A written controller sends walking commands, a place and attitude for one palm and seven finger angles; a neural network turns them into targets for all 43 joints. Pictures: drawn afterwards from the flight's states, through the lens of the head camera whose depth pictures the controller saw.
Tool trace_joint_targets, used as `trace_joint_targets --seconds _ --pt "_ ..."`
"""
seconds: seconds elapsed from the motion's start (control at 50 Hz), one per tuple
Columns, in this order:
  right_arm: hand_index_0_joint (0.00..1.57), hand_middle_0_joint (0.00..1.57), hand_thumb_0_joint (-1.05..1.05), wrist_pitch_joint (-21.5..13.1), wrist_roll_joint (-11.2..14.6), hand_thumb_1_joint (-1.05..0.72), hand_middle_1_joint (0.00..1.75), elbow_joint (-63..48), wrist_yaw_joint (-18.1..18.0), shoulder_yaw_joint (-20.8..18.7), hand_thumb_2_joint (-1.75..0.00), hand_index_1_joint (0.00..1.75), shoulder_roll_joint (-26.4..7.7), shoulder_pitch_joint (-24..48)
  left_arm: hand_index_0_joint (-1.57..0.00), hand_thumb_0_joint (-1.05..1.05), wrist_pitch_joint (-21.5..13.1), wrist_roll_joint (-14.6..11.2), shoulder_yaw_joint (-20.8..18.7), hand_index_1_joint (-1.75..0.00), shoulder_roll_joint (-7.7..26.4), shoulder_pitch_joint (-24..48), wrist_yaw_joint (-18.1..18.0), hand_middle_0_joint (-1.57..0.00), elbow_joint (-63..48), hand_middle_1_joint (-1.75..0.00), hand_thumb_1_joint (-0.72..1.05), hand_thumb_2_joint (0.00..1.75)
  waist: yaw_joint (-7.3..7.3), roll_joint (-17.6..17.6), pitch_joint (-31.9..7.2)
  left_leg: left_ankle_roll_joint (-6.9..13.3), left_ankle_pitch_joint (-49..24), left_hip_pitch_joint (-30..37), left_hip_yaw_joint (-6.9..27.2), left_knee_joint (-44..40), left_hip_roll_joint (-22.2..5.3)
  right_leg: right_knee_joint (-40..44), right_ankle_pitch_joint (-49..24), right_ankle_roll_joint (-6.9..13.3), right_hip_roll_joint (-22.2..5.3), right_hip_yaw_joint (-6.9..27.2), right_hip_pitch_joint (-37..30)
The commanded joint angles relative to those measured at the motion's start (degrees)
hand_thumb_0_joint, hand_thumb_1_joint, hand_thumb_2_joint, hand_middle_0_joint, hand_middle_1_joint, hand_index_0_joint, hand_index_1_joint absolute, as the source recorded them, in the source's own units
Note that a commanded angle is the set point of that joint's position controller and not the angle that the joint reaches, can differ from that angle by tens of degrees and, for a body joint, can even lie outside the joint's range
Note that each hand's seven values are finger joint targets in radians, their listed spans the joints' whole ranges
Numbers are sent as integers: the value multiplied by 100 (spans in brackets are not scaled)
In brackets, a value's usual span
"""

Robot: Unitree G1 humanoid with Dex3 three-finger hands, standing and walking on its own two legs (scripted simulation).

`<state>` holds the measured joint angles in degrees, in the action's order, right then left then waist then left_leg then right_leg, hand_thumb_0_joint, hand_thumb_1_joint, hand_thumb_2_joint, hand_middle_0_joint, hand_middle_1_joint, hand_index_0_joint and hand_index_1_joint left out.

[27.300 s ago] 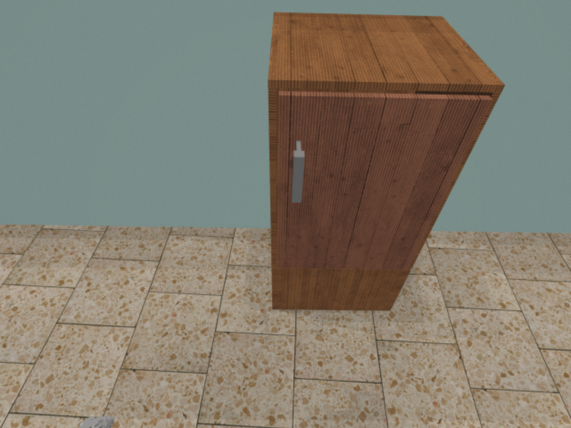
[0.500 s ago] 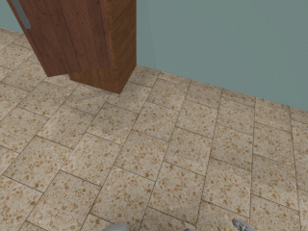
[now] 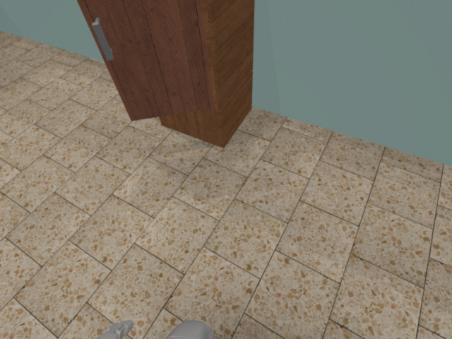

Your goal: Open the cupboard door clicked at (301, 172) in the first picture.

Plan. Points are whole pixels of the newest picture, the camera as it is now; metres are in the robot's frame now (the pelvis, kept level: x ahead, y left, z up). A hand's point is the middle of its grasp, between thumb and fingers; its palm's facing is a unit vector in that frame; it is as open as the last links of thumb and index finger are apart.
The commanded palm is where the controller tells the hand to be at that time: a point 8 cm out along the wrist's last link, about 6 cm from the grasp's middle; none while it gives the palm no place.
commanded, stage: turn to face it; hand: left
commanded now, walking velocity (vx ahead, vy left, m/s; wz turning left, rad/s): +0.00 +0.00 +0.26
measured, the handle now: (103, 39) +1.07 +0.49 -0.02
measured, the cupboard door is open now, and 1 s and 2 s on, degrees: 37 37 37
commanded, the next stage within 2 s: take the last steps up to it in 0.02 s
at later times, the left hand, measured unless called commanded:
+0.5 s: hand out of the picture +0.01 +0.24 -0.17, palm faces +0.19 -0.96 -0.19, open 7.3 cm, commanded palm none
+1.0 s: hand (138, 288) +0.24 +0.21 -0.15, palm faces +0.23 -0.95 -0.22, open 7.0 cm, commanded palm none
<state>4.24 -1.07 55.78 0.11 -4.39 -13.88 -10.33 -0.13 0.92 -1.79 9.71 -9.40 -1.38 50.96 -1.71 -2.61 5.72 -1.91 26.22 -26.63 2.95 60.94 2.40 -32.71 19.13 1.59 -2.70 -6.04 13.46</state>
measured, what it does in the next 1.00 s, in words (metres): walks ahead: left foot, then right foot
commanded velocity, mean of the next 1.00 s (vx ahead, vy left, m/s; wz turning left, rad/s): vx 0.27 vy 0.07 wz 0.09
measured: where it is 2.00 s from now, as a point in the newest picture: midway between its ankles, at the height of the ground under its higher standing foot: (211, 260)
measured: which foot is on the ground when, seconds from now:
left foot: up 0.00-0.30, down 0.32-0.80, up 0.82-1.00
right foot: down 0.00-0.32, up 0.34-0.78, down 0.80-1.00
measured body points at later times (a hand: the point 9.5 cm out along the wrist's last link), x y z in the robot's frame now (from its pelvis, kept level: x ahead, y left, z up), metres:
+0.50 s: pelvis +0.03 +0.05 +0.01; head +0.05 +0.07 +0.46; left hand +0.00 +0.29 -0.15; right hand +0.11 -0.18 -0.13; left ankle -0.02 +0.12 -0.73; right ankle +0.04 -0.09 -0.66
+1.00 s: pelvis +0.19 +0.02 +0.01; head +0.22 +0.01 +0.46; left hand +0.22 +0.26 -0.13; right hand +0.19 -0.20 -0.16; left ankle +0.16 +0.16 -0.66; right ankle +0.20 -0.06 -0.73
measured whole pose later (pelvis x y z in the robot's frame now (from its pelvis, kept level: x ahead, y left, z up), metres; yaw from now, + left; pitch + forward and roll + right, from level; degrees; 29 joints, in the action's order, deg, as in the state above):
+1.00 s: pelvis +0.19 +0.02 +0.01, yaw +10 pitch +0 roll +1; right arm -0.3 -1.6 64.1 -0.3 -3.0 -8.5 -18.2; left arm -5.0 0.3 -4.0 8.8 -11.1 -1.5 57.5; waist -1.6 -1.0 3.6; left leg -0.8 14.4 -28.3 -1.9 61.3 -4.9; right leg -24.6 13.9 3.6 -0.8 -10.1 10.6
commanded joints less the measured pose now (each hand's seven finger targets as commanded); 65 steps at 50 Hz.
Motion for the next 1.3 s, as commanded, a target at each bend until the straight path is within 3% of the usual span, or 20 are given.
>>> trace_joint_targets --seconds 0.0,0.1,0.18,0.26,0.28,0.3,0.32,0.42,0.5,0.68,0.74,0.76,0.78,0.8,0.84,0.92,1.18,1.24,1.26,1.28 --pt "20 20 0 -107 25 -90 30 -321 56 -65 -90 30 -238 111 -20 0 -116 22 -269 -30 938 -200 -80 -20 -266 -30 90 90 134 1234 -557 -122 -258 -404 -102 555 -321 1252 -3143 508 -1476 699 -684" --pt "20 20 0 -156 47 -90 30 -280 36 35 -90 30 7 489 -20 0 -115 67 -347 -30 1086 -812 -68 -20 98 -30 90 90 418 1246 -568 -120 114 4 -494 -1095 -254 1041 -3843 606 -1572 577 -1132" --pt "20 20 0 -252 34 -90 30 -279 68 81 -90 30 -14 568 -20 0 -138 84 -396 -30 1188 -1032 -16 -20 337 -30 90 90 529 1303 -537 -17 82 359 -676 -1932 -250 1260 -2386 648 -1840 907 -1074" --pt "20 20 0 -409 2 -90 30 -54 62 71 -90 30 -169 -180 -20 0 -116 21 -408 -30 1170 -703 78 -20 378 -30 90 90 84 857 -499 203 -804 2172 -844 -3713 -190 822 -235 241 -1474 476 274" --pt "20 20 0 -441 -37 -90 30 21 30 -30 -90 30 -546 -584 -20 0 -97 -2 -377 -30 940 -582 132 -20 294 -30 90 90 -149 -179 -583 555 -523 3002 187 -4093 -893 -165 490 -57 -927 34 1266" --pt "20 20 0 -442 -114 -90 30 123 -19 -134 -90 30 -1044 -1206 -20 0 -98 -7 -279 -30 559 -345 176 -20 43 -30 90 90 -421 -1637 -564 1223 -604 3481 1930 -4613 -2217 -1733 1521 -315 -210 -560 2391" --pt "20 20 0 -434 -99 -90 30 235 -83 -107 -90 30 -1022 -1469 -20 0 -72 79 -221 -30 637 216 132 -20 -71 -30 90 90 -594 -1337 -381 1512 -429 2999 2200 -4917 -2442 -2571 1652 -239 -271 61 2657" --pt "20 20 0 -697 -18 -90 30 84 -174 141 -90 30 -384 -898 -20 0 -96 71 -192 -30 543 -259 260 -20 435 -30 90 90 76 -202 -130 1246 -2073 2484 732 -5011 -1660 -3158 -70 -257 -436 408 2394" --pt "20 20 0 -777 12 -90 30 319 -178 159 -90 30 -292 -1225 -20 0 -80 54 -144 -30 448 -219 240 -20 475 -30 90 90 140 -188 -170 1279 -3120 2656 264 -4973 -1541 -2665 -425 -324 -410 303 2311" --pt "20 20 0 -771 -64 -90 30 774 -189 172 -90 30 -248 -1759 -20 0 -124 20 -118 -30 332 704 284 -20 120 -30 90 90 -16 -381 234 1223 -2977 2259 181 -4728 -1603 -733 -388 -144 -154 -3 1335" --pt "20 20 0 -768 -12 -90 30 828 -196 181 -90 30 -236 -1605 -20 0 -197 29 -247 -30 538 -533 261 -20 475 -30 90 90 603 167 -299 903 -3226 1507 -161 -3246 -1147 219 -786 40 69 -29 -887" --pt "20 20 0 -803 55 -90 30 757 -156 179 -90 30 -96 -1595 -20 0 -267 55 -363 -30 935 -1435 205 -20 732 -30 90 90 945 823 -863 634 -2443 469 -562 -1862 -694 524 -548 406 -866 1086 -2390" --pt "20 20 0 -816 92 -90 30 561 -138 170 -90 30 65 -1663 -20 0 -270 31 -481 -30 1432 -2100 133 -20 905 -30 90 90 1016 2011 -1360 392 518 -682 -852 -31 12 1319 -954 1025 -2394 3239 -3262" --pt "20 20 0 -745 69 -90 30 549 -130 118 -90 30 -93 -1271 -20 0 -278 -50 -461 -30 1342 -1899 95 -20 886 -30 90 90 987 1768 -1085 398 624 -862 -270 956 -292 1829 -398 1166 -2571 3641 -2404" --pt "20 20 0 -675 27 -90 30 483 -75 89 -90 30 151 -761 -20 0 -286 -50 -288 -30 783 -935 57 -20 651 -30 90 90 554 668 -81 344 -539 -893 -29 1054 -770 2101 -3 869 -2107 2446 -799" --pt "20 20 0 -489 -46 -90 30 727 12 118 -90 30 497 -1259 -20 0 -441 -10 -152 -30 295 -772 58 -20 720 -30 90 90 133 917 -145 102 -1299 -335 -359 184 -895 2338 -957 515 -1426 866 -85" --pt "20 20 0 -623 -16 -90 30 -83 185 129 -90 30 267 603 -20 0 -463 59 -200 -30 704 -1476 66 -20 1247 -30 90 90 447 1033 43 127 -1237 -110 -857 -2438 -612 1807 -2408 611 -1616 592 -1031" --pt "20 20 0 -732 -56 -90 30 250 77 96 -90 30 -17 -463 -20 0 -412 11 -221 -30 722 -1322 70 -20 1232 -30 90 90 -129 674 -511 298 -1597 2002 -1178 -3581 -235 225 -3233 312 -1130 81 -489" --pt "20 20 0 -773 -101 -90 30 441 -2 -21 -90 30 -534 -1208 -20 0 -392 -18 -182 -30 521 -1398 106 -20 1136 -30 90 90 -412 -171 -1105 626 -2046 3374 -199 -3552 -1161 -1052 -2073 66 -669 -205 501" --pt "20 20 0 -737 -113 -90 30 535 -72 -167 -90 30 -1095 -1808 -20 0 -406 -53 -110 -30 243 -1356 145 -20 961 -30 90 90 -540 -1333 -1450 1220 -2681 4112 1488 -3894 -2456 -2705 1184 -113 -27 -361 1720"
